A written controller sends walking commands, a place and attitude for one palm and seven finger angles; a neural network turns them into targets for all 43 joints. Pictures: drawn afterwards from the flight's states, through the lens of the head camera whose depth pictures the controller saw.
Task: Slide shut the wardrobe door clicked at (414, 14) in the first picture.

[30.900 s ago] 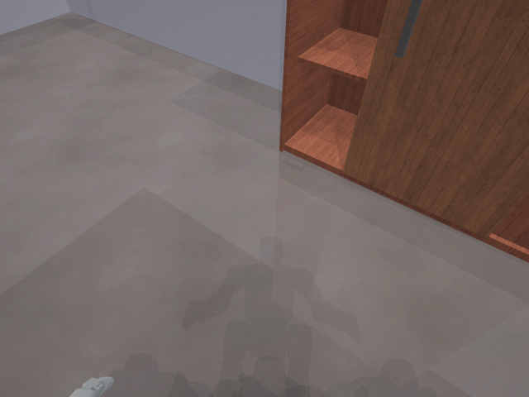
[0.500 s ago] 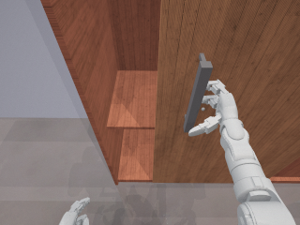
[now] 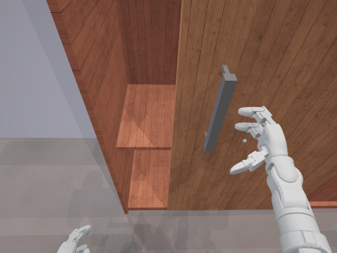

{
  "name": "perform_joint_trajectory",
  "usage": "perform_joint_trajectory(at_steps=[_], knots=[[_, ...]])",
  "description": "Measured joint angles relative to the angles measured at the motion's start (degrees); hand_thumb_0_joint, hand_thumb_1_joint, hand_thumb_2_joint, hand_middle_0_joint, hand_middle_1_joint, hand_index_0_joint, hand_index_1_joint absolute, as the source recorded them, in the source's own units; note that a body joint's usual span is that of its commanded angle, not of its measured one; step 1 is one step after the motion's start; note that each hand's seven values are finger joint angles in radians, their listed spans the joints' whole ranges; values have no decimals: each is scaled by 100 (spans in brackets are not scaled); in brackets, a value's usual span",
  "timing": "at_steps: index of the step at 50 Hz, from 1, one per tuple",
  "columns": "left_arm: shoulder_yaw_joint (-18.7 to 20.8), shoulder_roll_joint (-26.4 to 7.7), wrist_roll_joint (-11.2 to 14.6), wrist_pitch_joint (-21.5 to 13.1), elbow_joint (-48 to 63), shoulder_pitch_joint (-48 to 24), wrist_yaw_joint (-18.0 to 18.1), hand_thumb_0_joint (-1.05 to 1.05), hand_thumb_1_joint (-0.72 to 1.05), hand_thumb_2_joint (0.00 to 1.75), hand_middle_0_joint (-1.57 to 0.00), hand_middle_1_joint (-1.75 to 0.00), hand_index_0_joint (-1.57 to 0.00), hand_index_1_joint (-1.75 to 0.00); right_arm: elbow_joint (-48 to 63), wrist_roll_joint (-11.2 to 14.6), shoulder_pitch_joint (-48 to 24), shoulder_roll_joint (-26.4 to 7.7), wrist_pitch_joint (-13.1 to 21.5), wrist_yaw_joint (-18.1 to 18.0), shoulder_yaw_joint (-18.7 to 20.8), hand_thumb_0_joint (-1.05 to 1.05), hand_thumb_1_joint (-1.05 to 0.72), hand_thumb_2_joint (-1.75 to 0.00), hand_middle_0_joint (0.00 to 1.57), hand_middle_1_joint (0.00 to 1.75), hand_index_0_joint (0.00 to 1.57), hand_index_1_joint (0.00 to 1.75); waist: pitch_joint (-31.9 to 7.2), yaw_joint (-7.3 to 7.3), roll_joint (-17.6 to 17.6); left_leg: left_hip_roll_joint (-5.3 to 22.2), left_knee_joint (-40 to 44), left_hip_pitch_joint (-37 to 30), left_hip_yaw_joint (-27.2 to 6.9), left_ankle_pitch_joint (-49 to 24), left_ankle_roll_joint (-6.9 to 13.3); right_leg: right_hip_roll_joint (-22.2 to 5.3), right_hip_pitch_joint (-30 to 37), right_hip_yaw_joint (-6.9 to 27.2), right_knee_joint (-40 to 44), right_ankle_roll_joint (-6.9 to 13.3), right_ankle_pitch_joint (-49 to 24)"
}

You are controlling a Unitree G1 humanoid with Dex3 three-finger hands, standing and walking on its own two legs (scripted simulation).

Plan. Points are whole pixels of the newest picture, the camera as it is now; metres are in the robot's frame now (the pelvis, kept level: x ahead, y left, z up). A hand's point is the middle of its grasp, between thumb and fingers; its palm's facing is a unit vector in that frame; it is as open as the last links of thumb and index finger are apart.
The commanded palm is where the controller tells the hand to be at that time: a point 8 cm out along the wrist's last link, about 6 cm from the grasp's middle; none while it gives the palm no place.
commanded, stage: slip the hand off the handle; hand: right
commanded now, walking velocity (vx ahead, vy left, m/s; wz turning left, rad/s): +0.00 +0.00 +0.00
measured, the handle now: (215, 113) +0.45 -0.09 +0.10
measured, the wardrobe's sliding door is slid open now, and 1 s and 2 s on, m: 0.22 0.22 0.22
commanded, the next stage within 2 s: draw the hand back to the body in 0.42 s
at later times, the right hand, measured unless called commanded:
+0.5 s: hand (255, 172) +0.28 -0.16 +0.10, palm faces -0.05 +0.99 -0.15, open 14.7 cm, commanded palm +0.26 -0.20 +0.11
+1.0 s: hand (290, 192) +0.23 -0.20 +0.13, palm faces -0.01 +1.00 -0.08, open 14.7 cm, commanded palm +0.20 -0.24 +0.14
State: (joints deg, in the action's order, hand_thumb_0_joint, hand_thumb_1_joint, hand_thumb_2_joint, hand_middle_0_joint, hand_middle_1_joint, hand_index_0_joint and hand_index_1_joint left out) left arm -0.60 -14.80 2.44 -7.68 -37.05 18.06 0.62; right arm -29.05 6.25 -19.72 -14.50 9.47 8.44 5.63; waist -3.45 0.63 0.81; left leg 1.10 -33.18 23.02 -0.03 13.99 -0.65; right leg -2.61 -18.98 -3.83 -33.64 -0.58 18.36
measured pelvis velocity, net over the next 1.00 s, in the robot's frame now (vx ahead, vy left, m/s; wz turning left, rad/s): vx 0.00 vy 0.00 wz -0.06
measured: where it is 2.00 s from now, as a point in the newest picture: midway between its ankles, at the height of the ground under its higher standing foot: outside the picture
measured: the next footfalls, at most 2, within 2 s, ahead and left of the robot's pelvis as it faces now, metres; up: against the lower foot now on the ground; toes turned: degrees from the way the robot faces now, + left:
none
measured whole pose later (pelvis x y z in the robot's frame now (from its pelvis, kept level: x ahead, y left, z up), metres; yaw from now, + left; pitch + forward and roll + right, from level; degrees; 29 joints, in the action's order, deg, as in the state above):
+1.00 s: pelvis +0.00 +0.00 +0.00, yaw -3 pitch -2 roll +1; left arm -2.9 -14.8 3.0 -17.3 -37.1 13.4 3.7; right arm 6.2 16.8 10.4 -17.2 1.2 17.2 9.3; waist -2.6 -3.3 3.2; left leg 1.6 -31.4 14.8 3.4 14.8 -0.6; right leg -2.3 -13.1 -0.3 -33.7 -0.8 18.8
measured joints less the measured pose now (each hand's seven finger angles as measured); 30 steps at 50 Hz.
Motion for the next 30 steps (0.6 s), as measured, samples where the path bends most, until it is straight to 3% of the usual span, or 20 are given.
perform_joint_trajectory(at_steps=[13, 20, 28, 30], knots=[[-151, 84, 29, -311, 128, -556, 141, 1, 90, 90, -20, -29, -20, -30, 1292, 131, 954, 6, -314, 48, -355, -2, 55, -20, 26, 115, 25, 115, 99, -226, 107, 48, 58, -332, 198, 34, 14, 36, 220, 202, 9, -21, -18], [-226, 150, -4, -334, 206, -626, 123, 1, 90, 90, -20, -29, -20, -30, 1856, 140, 1481, 70, -552, 106, -417, -1, 55, -20, 26, 115, 25, 115, 56, -254, 127, 54, 47, -410, 205, 76, 17, 43, 313, 209, 33, -27, 3], [-225, 123, -2, -420, 188, -521, 168, 1, 90, 90, -20, -29, -20, -30, 2519, 165, 2066, -19, -587, 89, -506, -1, 55, -20, 26, 115, 25, 115, 141, -280, 182, 55, 39, -530, 272, 122, 19, 39, 379, 278, -25, -35, 49], [-257, 107, -5, -487, 68, -538, 228, 1, 90, 90, -20, -29, -20, -30, 2463, 546, 2000, 59, -583, 234, -431, -2, 55, -20, 26, 115, 25, 115, 165, -271, 184, 61, 50, -551, 308, 119, 21, 44, 373, 315, -39, -34, 46]])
